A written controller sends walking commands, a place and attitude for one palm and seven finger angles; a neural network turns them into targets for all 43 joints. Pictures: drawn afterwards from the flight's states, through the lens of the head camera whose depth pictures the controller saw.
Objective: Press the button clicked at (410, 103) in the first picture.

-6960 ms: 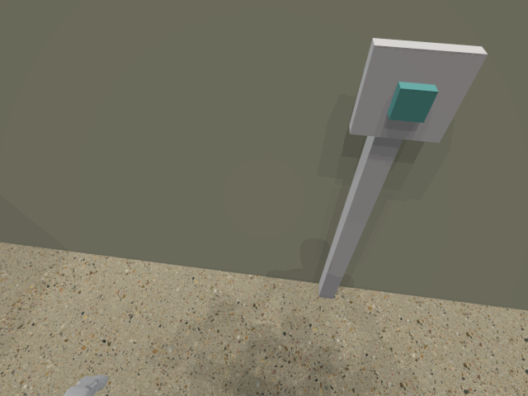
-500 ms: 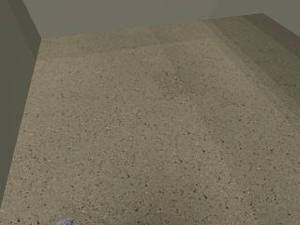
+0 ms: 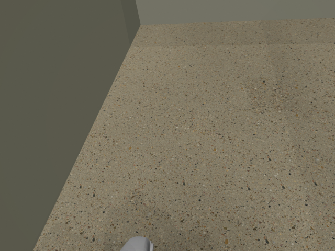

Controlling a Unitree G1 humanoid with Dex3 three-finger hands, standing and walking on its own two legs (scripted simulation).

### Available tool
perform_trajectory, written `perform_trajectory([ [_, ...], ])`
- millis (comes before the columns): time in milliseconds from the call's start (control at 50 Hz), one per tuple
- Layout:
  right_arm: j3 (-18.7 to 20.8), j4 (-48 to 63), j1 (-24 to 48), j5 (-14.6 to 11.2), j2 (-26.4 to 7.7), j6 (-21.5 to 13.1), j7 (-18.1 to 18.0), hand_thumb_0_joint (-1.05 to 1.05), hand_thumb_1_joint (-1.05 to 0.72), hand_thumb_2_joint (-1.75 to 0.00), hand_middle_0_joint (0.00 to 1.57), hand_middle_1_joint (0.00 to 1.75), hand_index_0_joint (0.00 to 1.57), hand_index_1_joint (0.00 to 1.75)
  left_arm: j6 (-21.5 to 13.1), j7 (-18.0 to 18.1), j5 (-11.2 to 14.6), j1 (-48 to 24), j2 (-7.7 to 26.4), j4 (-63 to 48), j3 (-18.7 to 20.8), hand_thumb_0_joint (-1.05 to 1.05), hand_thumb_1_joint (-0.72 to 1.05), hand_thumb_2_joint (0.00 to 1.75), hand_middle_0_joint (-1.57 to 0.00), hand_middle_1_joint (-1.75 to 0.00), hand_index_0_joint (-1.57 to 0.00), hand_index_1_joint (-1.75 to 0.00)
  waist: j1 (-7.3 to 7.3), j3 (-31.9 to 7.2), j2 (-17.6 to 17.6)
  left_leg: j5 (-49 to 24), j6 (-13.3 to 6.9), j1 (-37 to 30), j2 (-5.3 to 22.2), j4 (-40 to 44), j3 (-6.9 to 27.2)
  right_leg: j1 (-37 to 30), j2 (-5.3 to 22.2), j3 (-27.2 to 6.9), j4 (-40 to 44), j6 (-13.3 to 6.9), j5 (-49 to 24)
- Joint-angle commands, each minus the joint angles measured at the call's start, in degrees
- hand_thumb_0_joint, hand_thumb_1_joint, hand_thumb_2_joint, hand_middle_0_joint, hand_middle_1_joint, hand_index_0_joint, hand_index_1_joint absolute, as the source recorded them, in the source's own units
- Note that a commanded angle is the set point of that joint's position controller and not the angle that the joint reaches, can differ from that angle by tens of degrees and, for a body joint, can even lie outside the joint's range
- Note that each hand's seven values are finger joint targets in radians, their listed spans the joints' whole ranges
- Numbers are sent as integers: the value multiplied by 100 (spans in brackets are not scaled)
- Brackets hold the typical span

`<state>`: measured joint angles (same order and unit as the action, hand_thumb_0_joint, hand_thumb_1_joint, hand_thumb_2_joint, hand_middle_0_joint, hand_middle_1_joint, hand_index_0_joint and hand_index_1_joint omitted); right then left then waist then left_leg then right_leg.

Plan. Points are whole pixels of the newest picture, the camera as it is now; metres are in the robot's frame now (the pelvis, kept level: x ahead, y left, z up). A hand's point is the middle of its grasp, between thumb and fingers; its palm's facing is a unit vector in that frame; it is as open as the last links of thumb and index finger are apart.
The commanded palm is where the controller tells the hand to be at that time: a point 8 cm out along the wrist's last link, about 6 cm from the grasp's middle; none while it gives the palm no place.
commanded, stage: turn to face it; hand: left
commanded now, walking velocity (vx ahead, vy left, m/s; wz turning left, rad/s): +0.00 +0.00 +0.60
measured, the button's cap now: out of the picture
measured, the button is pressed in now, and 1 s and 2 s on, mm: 0 0 0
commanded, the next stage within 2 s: none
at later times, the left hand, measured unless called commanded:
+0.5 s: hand out of the picture +0.05 +0.28 -0.16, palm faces +0.33 -0.91 -0.24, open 7.4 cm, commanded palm none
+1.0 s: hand out of the picture +0.00 +0.19 -0.13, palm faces +0.56 -0.77 -0.30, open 7.4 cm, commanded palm none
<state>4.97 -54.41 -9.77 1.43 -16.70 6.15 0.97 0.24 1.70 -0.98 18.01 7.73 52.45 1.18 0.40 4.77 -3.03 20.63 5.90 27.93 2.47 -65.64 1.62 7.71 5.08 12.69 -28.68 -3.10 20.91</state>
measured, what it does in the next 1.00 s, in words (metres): steps on the spot, turning left: left foot, then right foot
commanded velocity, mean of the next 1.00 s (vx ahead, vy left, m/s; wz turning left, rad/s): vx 0.00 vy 0.00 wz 0.60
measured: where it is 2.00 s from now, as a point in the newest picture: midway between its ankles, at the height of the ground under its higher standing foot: outside the picture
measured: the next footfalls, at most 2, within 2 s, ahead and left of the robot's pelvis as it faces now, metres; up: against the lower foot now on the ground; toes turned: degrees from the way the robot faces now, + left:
left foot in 0.22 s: +0.03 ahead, +0.14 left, +0.00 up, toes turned +16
right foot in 0.76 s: +0.11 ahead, -0.09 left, +0.00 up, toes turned +25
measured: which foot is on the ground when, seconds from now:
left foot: up 0.00-0.20, down 0.22-0.76, up 0.78-1.00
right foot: down 0.00-0.22, up 0.24-0.74, down 0.76-1.00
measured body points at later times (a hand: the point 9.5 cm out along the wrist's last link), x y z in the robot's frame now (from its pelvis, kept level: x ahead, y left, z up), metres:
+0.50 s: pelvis +0.01 +0.05 +0.00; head +0.04 +0.08 +0.45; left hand +0.03 +0.33 -0.14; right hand +0.18 -0.17 -0.13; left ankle -0.01 +0.13 -0.74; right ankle +0.06 -0.13 -0.65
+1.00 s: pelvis +0.02 -0.02 +0.00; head +0.06 -0.06 +0.45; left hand -0.03 +0.23 -0.11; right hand +0.19 -0.24 -0.17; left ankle -0.09 +0.11 -0.63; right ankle +0.07 -0.10 -0.74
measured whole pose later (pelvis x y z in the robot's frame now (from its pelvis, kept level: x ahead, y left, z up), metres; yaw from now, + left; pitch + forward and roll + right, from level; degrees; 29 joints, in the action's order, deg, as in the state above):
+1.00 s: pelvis +0.02 -0.02 +0.00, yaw +36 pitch -2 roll +3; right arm 6.1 -55.0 -15.8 1.5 -16.4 5.5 1.7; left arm 1.0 1.5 -0.5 10.9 9.0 49.6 1.3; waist 3.3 3.5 -3.7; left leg 18.7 5.1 29.3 1.4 -70.2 2.2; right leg 10.0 5.8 10.0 -28.1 -1.2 16.1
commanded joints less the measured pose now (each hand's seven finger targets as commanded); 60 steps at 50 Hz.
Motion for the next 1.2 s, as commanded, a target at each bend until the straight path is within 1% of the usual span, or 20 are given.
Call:
perform_trajectory([
  [0, -34, 583, 618, -24, -175, -234, 8, 0, -90, -90, 20, 30, 20, 30, -80, 67, -50, 601, 1251, -215, 307, 0, 90, 90, -20, -30, -20, -30, -295, -382, 1518, 183, -91, 761, -51, 455, -361, -1129, 1359, -871, 478, -222, -4786],
  [120, -125, 741, 752, -67, -38, -387, 28, 0, -90, -90, 20, 30, 20, 30, -29, 61, -87, 447, 1446, -192, 416, 0, 90, 90, -20, -30, -20, -30, -343, -685, 1591, 329, -369, -363, -76, 2547, -824, -1030, 1649, -506, 6, -324, -4782],
  [160, -73, 663, 211, -38, -188, -455, -4, 0, -90, -90, 20, 30, 20, 30, -37, 25, -33, 309, 1534, -199, 451, 0, 90, 90, -20, -30, -20, -30, -36, -1044, 1408, -565, -523, -1367, -261, 3710, -969, -786, 1536, -114, -961, -42, -4985],
  [180, 21, 527, -353, -6, -496, -505, -18, 0, -90, -90, 20, 30, 20, 30, -42, -5, 24, 193, 1512, -259, 452, 0, 90, 90, -20, -30, -20, -30, 311, -1370, 856, -1941, -741, -2682, 99, 4260, -549, 181, 1383, -14, -2113, 242, -4036],
  [200, 191, 487, -744, -8, -1160, -554, -61, 0, -90, -90, 20, 30, 20, 30, -50, -76, 87, 87, 1166, -518, 383, 0, 90, 90, -20, -30, -20, -30, 478, -1581, -1018, -4788, -1548, -3952, 1742, 4138, 1571, 2204, 419, -37, -3500, 739, 501],
  [220, 209, 358, -1033, -126, -1389, -502, -78, 0, -90, -90, 20, 30, 20, 30, 21, -47, 47, -329, 1194, -740, 304, 0, 90, 90, -20, -30, -20, -30, 546, -1594, -1029, -6290, -2053, -3911, 2251, 4021, 1858, 2676, 264, -686, -4192, 797, 1678],
  [240, 175, 356, -839, -113, -1183, -483, -116, 0, -90, -90, 20, 30, 20, 30, 83, -19, 15, -478, 1243, -755, 354, 0, 90, 90, -20, -30, -20, -30, 441, -1269, -488, -5853, -2068, -3503, 2192, 4085, 1423, 2778, 390, -972, -4364, 782, 1464],
  [300, 26, 622, 52, -58, -726, -548, -189, 0, -90, -90, 20, 30, 20, 30, 150, -37, 5, -556, 1236, -528, 410, 0, 90, 90, -20, -30, -20, -30, 87, -459, -573, -4805, -1575, -2230, 1316, 4333, 920, 2463, 367, -1201, -4181, 891, 569],
  [360, 29, 665, 144, -62, -720, -596, -159, 0, -90, -90, 20, 30, 20, 30, 173, -79, -5, -338, 1176, -419, 413, 0, 90, 90, -20, -30, -20, -30, -74, -544, -379, -4135, -1422, -1941, 967, 4492, 729, 2174, 210, -1166, -3943, 938, 79],
  [460, 92, 603, -179, -46, -731, -587, -131, 0, -90, -90, 20, 30, 20, 30, 177, -65, -11, -801, 1130, -600, 408, 0, 90, 90, -20, -30, -20, -30, 41, -495, -462, -3317, -1480, -1850, 879, 4611, 1203, 2237, 92, -1251, -3429, 1005, -73],
  [580, 182, 558, -552, 1, -805, -545, -148, 0, -90, -90, 20, 30, 20, 30, 116, -53, 42, -1463, 1042, -927, 349, 0, 90, 90, -20, -30, -20, -30, 246, -715, -617, -3565, -1661, -2170, 926, 4305, 1907, 2072, -178, -1309, -2271, 950, 451],
  [680, 228, 600, -452, -26, -791, -509, -153, 0, -90, -90, 20, 30, 20, 30, 5, -20, 120, -1030, 1075, -858, 331, 0, 90, 90, -20, -30, -20, -30, 26, -1086, -630, -3942, -1383, -1729, 606, 3761, 2215, 588, -488, -1216, -189, 797, -318],
  [700, 215, 622, -426, -68, -707, -510, -140, 0, -90, -90, 20, 30, 20, 30, -51, -5, 117, -770, 1187, -781, 355, 0, 90, 90, -20, -30, -20, -30, -118, -1217, -386, -3228, -1118, -1299, 382, 3488, 2084, -187, -303, -1295, 724, 772, -1067],
  [720, 170, 658, -545, -131, -383, -523, -95, 0, -90, -90, 20, 30, 20, 30, -119, 36, 50, -551, 1626, -739, 434, 0, 90, 90, -20, -30, -20, -30, -194, -1363, 651, -1560, -707, -135, -41, 2792, 1531, -1430, 748, -2122, 1160, 495, -1587],
  [740, 125, 812, -590, -108, -114, -515, -103, 0, -90, -90, 20, 30, 20, 30, -122, 80, -13, -446, 2038, -721, 511, 0, 90, 90, -20, -30, -20, -30, -243, -1330, 1985, 1341, -263, 896, -790, 1501, 367, -1686, 2332, -3406, 1029, -195, -2861],
  [760, 194, 795, -479, -44, -420, -457, -120, 0, -90, -90, 20, 30, 20, 30, -66, 84, 15, -414, 1977, -744, 459, 0, 90, 90, -20, -30, -20, -30, -252, -1171, 1415, 1487, -315, 608, -504, 418, 488, -717, 2503, -3131, 970, -583, -2941],
  [820, 217, 399, -735, 0, -342, -267, 0, 0, -90, -90, 20, 30, 20, 30, -44, 66, 42, -1368, 1344, -906, 315, 0, 90, 90, -20, -30, -20, -30, 241, -199, 1205, 326, -254, 483, -184, -586, 353, 534, 1476, -2017, 1326, -204, -1334],
  [860, 178, 311, -817, 1, -242, -230, 58, 0, -90, -90, 20, 30, 20, 30, -88, 32, 29, -1267, 1211, -851, 269, 0, 90, 90, -20, -30, -20, -30, 246, -80, 1414, -137, -160, 531, -166, -720, 119, 496, 1154, -1279, 1259, -54, -1615],
  [1000, 142, 406, -194, -6, -270, -179, 74, 0, -90, -90, 20, 30, 20, 30, -81, 51, -14, -472, 1347, -562, 343, 0, 90, 90, -20, -30, -20, -30, -85, -153, 1357, -90, -34, 627, 35, -170, -84, -35, 1456, -1119, 1255, -253, -1450],
  [1180, -25, 632, 223, -95, -83, -390, 55, 0, -90, -90, 20, 30, 20, 30, 9, 7, -86, -116, 1707, -288, 490, 0, 90, 90, -20, -30, -20, -30, -282, -724, 1615, 328, -265, -651, -97, 2658, -779, -404, 1757, -556, 258, -299, -3035],
])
